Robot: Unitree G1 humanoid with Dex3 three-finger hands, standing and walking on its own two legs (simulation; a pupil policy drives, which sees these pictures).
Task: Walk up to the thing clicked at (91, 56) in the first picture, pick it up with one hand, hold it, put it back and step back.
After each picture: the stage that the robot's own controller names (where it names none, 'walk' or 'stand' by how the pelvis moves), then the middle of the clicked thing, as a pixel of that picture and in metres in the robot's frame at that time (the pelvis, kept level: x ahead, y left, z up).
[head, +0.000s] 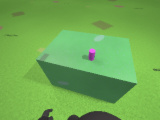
stand; (91, 54) +0.66 +0.03 -0.07
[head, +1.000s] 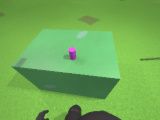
rise first; (72, 53) +0.58 +0.22 -0.04
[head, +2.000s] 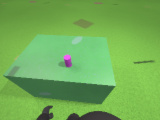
stand; (68, 61) +0.52 +0.25 -0.07
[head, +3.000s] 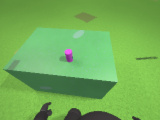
stand; (69, 55) +0.54 +0.24 -0.06
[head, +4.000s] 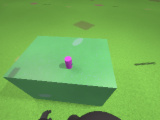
stand; (68, 62) +0.51 +0.24 -0.07
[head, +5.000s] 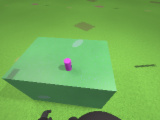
stand; (68, 64) +0.50 +0.24 -0.08
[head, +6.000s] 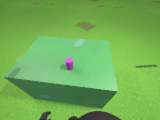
stand; (69, 64) +0.50 +0.22 -0.08
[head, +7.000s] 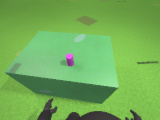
rise first; (70, 60) +0.52 +0.22 -0.07
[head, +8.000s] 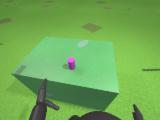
rise first; (71, 63) +0.51 +0.23 -0.07
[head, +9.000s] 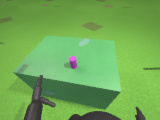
go down; (73, 62) +0.52 +0.23 -0.07
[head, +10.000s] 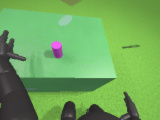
go down; (57, 50) +0.50 +0.22 +0.00
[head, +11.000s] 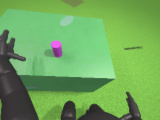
approach; (57, 49) +0.51 +0.23 +0.00
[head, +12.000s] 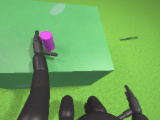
close in; (48, 41) +0.53 +0.24 +0.04
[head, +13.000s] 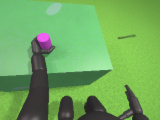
lift; (46, 43) +0.52 +0.24 +0.04
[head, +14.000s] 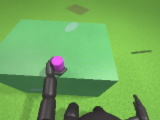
lift; (59, 65) +0.37 +0.21 +0.05
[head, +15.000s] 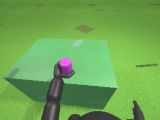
hold; (67, 68) +0.33 +0.17 +0.13
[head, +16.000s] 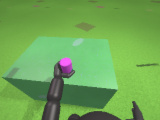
hold; (67, 68) +0.33 +0.17 +0.12
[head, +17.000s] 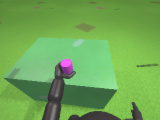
hold; (67, 68) +0.33 +0.17 +0.11
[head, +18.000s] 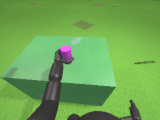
crouch; (66, 55) +0.42 +0.18 +0.14
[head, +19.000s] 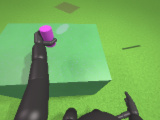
lower; (48, 37) +0.53 +0.24 +0.15
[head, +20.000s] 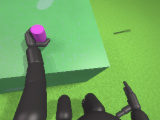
lower; (40, 36) +0.55 +0.23 +0.05
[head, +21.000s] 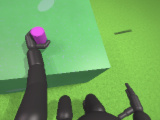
lower; (40, 38) +0.54 +0.24 +0.05
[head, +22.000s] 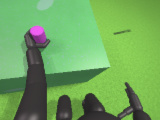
lower; (40, 37) +0.55 +0.24 +0.05
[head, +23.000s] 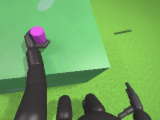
lower; (40, 38) +0.55 +0.24 +0.05
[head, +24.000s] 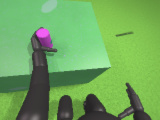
withdraw; (45, 39) +0.54 +0.22 +0.05
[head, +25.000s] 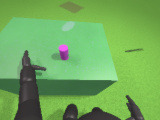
sink last; (64, 52) +0.51 +0.20 +0.00
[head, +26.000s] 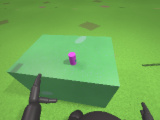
stand; (72, 58) +0.54 +0.22 -0.01
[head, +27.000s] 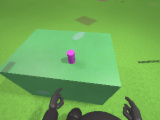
stand; (71, 57) +0.52 +0.21 -0.01
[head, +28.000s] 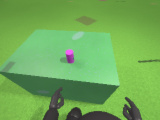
stand; (70, 56) +0.53 +0.22 -0.01
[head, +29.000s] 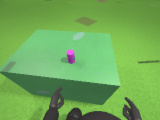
stand; (71, 56) +0.53 +0.21 -0.01
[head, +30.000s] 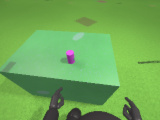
stand; (70, 57) +0.52 +0.21 -0.01
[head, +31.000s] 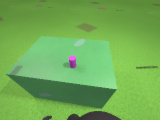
stand; (72, 62) +0.53 +0.21 -0.07
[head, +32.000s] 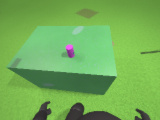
walk; (70, 51) +0.58 +0.23 -0.04
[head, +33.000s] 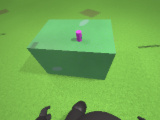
walk; (79, 36) +0.85 +0.21 -0.06
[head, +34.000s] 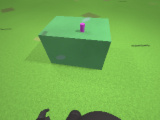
stand; (82, 27) +1.14 +0.20 -0.05
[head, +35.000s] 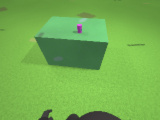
stand; (79, 28) +1.12 +0.23 -0.07
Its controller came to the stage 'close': yes
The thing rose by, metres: 0.20
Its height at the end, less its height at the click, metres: +0.00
